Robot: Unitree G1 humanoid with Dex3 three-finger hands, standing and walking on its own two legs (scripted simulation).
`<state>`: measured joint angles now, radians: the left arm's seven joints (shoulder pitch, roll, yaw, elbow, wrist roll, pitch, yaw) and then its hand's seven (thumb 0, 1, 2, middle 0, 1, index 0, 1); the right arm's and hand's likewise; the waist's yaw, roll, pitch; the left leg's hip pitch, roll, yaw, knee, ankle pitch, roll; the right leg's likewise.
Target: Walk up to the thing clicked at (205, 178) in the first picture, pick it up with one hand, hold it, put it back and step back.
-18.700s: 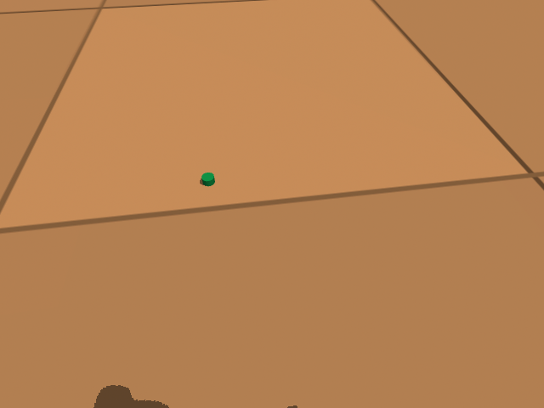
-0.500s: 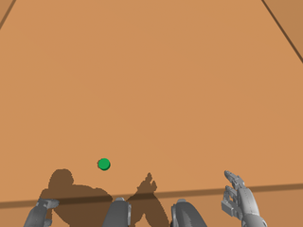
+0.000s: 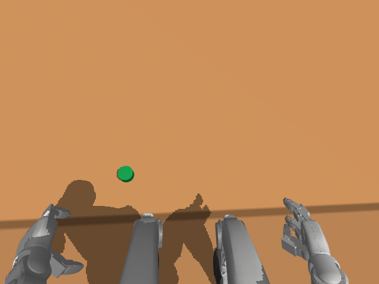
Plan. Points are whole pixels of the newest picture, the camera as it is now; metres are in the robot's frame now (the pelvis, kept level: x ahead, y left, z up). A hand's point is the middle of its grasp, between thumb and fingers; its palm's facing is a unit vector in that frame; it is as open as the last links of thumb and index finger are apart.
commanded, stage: rise first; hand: left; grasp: from above
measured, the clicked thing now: (126, 174) +0.48 +0.25 -0.56
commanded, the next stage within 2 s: none
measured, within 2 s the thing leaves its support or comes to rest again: neither
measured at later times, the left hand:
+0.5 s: hand (87, 199) +0.33 +0.31 -0.32, palm faces -0.46 -0.21 -0.86, open 14.0 cm
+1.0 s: hand (98, 184) +0.40 +0.31 -0.40, palm faces -0.43 -0.04 -0.90, open 14.0 cm
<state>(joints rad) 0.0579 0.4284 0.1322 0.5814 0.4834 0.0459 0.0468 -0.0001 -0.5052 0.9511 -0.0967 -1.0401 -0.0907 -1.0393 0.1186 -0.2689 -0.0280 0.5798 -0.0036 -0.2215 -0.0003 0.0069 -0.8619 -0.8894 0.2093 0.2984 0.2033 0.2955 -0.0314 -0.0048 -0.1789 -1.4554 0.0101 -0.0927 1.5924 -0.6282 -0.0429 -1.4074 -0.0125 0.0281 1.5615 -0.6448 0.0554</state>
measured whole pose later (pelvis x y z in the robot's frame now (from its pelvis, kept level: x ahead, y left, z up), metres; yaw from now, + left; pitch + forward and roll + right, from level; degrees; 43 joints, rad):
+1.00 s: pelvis -0.05 +0.02 -0.24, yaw -7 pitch +32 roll -9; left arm -0.81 0.78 0.16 1.34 1.32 -0.34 0.38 0.00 -0.50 0.98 -0.08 -1.02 -0.09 -1.01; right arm 0.10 -0.25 0.01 0.77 -0.14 0.00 0.12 0.00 -0.90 -0.90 0.21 0.30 0.20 0.30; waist -0.16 -0.03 -0.09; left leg -2.29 -0.04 -0.18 2.39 -0.67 -0.04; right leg -2.18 0.05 0.02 2.30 -0.70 0.05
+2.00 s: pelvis -0.04 +0.02 -0.26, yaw -9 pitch +32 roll -11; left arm -0.92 0.88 0.19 1.48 1.33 -0.32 0.43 0.00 -0.50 0.99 -0.12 -1.00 -0.12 -1.01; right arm 0.10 -0.27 0.08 0.75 -0.18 -0.02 0.16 0.00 -0.91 -0.90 0.21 0.30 0.20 0.29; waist -0.23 -0.04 -0.03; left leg -2.34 -0.03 -0.21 2.47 -0.70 -0.04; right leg -2.23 0.05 0.00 2.35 -0.70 0.07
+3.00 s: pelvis -0.04 +0.02 -0.27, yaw -10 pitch +31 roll -12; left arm -0.94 0.92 0.18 1.51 1.33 -0.33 0.42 0.00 -0.37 0.89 -0.26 -0.88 -0.24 -0.89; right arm 0.12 -0.28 0.11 0.74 -0.18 -0.05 0.17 0.00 -0.91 -0.90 0.21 0.30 0.20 0.29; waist -0.25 -0.05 0.00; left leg -2.35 -0.03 -0.22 2.48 -0.68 -0.03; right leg -2.23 0.05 -0.02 2.35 -0.69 0.07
